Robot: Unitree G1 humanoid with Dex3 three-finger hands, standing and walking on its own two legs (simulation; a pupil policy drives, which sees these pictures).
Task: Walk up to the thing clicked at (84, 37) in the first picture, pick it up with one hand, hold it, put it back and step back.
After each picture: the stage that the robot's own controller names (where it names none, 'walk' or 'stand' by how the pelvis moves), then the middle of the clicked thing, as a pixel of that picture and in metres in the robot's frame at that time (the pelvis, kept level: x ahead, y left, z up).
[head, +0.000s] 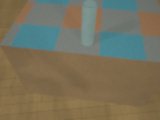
stand; (88, 24) +0.71 -0.03 -0.05
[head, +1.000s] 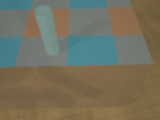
walk; (48, 33) +0.59 +0.18 -0.02
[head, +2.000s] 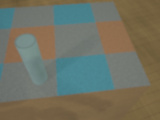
stand; (33, 62) +0.44 +0.20 -0.03
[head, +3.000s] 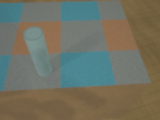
stand; (39, 54) +0.48 +0.19 -0.05
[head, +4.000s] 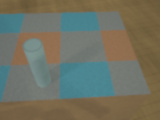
stand; (39, 65) +0.45 +0.19 -0.05
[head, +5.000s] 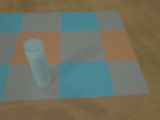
stand; (39, 65) +0.45 +0.19 -0.05
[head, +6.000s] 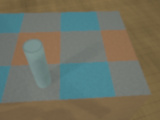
stand; (39, 66) +0.44 +0.19 -0.05
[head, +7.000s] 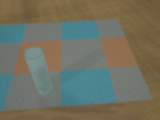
rise first; (40, 73) +0.43 +0.20 -0.05
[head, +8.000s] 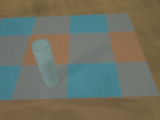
go down; (47, 65) +0.46 +0.20 -0.05
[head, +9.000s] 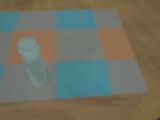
go down; (34, 64) +0.45 +0.19 -0.04
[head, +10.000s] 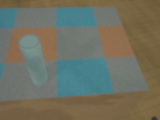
go down; (35, 63) +0.45 +0.18 -0.04
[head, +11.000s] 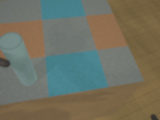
close in; (21, 63) +0.43 +0.20 -0.02
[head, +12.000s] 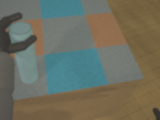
close; (25, 56) +0.45 +0.19 +0.00
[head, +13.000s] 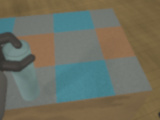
lift; (24, 74) +0.36 +0.20 +0.05
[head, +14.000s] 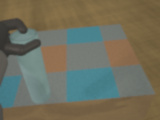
lift; (33, 69) +0.33 +0.17 +0.14
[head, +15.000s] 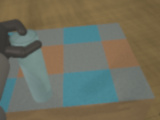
hold; (34, 70) +0.33 +0.16 +0.13
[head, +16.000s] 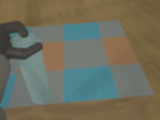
hold; (34, 71) +0.33 +0.17 +0.12
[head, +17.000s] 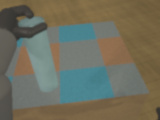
crouch; (41, 57) +0.37 +0.13 +0.14
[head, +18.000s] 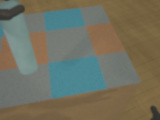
lower; (19, 41) +0.46 +0.18 +0.11
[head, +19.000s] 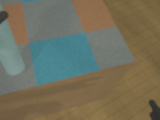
lower; (3, 41) +0.48 +0.20 +0.02
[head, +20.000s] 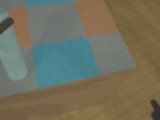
lower; (8, 47) +0.47 +0.20 +0.01
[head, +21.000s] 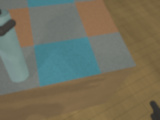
lower; (9, 49) +0.46 +0.20 +0.01
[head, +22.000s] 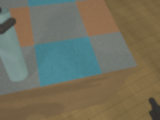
lower; (9, 48) +0.46 +0.20 +0.01
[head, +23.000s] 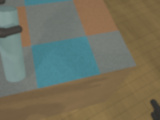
open; (10, 46) +0.47 +0.19 +0.01
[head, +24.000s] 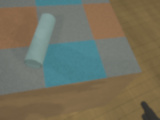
sink last; (41, 39) +0.56 +0.12 -0.09
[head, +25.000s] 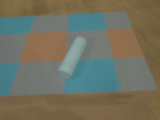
sink last; (73, 56) +0.58 +0.10 -0.11
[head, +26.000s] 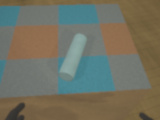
stand; (73, 55) +0.55 +0.05 -0.12
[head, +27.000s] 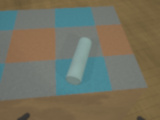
stand; (79, 59) +0.54 +0.02 -0.13
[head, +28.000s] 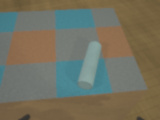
stand; (90, 63) +0.52 -0.04 -0.14
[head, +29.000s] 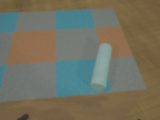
stand; (101, 66) +0.51 -0.09 -0.14
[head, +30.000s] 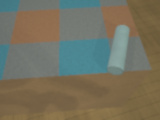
walk; (119, 48) +0.55 -0.15 -0.12
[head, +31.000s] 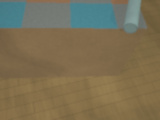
walk; (132, 12) +0.79 -0.28 -0.11
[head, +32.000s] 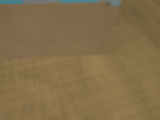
stand; out of the picture +1.12 -0.24 -0.12
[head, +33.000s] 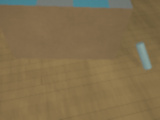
stand; (143, 55) +0.95 -0.59 -0.61
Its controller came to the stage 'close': yes
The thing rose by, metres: 0.21
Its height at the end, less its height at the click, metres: -0.69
